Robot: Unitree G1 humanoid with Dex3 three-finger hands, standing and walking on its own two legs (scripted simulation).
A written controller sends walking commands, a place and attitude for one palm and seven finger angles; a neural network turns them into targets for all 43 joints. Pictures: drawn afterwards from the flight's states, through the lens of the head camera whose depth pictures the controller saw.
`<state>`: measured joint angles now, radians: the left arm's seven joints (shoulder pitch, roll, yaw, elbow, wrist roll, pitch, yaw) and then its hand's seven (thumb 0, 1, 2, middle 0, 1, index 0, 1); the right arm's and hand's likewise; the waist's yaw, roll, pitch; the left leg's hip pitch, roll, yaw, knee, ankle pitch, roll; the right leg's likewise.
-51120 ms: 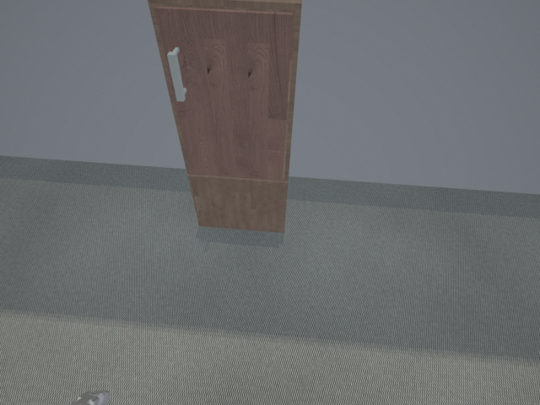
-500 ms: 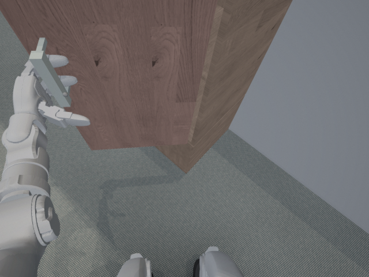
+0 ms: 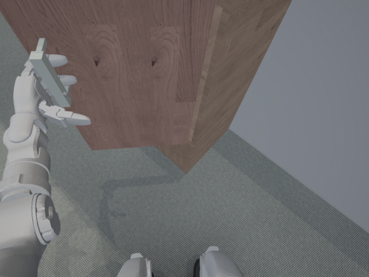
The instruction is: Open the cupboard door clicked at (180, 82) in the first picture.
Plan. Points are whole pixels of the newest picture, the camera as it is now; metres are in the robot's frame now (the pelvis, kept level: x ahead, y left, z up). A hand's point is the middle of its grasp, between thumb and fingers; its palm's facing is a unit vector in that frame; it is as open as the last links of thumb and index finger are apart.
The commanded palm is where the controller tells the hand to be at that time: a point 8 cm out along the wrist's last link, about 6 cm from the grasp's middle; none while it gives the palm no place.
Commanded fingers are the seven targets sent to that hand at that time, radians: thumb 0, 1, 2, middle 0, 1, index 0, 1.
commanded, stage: close the thumb around the handle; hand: left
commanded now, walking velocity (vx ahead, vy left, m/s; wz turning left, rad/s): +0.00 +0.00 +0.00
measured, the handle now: (54, 75) +0.53 +0.26 +0.08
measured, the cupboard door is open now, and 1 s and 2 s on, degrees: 48 51 97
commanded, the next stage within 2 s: pull the door open along its arc in 0.72 s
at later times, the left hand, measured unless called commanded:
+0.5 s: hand (65, 95) +0.47 +0.23 +0.07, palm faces +0.09 -1.00 -0.01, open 8.0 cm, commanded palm +0.45 +0.26 +0.07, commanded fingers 0.00 0.90 0.90 -0.40 -1.35 -0.40 -1.35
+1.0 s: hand (65, 100) +0.46 +0.22 +0.07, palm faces +0.08 -1.00 -0.02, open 5.6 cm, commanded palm +0.42 +0.27 +0.07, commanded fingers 0.00 0.90 0.90 -0.40 -1.35 -0.40 -1.35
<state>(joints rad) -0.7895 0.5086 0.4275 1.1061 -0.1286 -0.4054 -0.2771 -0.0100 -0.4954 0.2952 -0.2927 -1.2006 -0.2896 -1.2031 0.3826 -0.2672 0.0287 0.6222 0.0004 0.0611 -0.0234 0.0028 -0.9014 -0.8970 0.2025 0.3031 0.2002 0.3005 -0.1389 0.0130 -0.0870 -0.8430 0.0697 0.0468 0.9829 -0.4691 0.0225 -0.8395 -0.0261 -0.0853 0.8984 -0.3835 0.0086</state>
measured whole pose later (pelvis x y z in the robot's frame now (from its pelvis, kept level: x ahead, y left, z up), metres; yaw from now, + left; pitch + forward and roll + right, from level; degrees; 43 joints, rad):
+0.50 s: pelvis +0.00 +0.00 +0.00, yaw +0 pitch +19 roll -3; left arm -0.78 0.49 0.41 1.10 -0.13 -0.41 -0.25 0.00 0.37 0.67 -0.35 -1.29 -0.34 -1.30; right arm 0.37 -0.26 0.03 0.63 0.00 0.06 -0.02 0.00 -0.90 -0.90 0.20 0.30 0.20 0.30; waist -0.13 0.02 -0.09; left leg -0.84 0.07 0.04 0.98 -0.47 0.02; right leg -0.83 -0.03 -0.09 0.90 -0.39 0.01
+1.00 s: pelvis +0.00 +0.00 +0.00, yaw +0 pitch +18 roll -2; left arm -0.70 0.48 0.43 1.03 -0.15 -0.40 -0.28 0.01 0.76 0.80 -0.37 -1.35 -0.36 -1.35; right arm 0.37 -0.26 0.02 0.61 0.00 0.06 -0.02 0.00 -0.90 -0.90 0.20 0.30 0.20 0.30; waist -0.13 0.02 -0.10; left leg -0.81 0.07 0.05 0.97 -0.47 0.02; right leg -0.82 -0.02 -0.08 0.89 -0.38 0.00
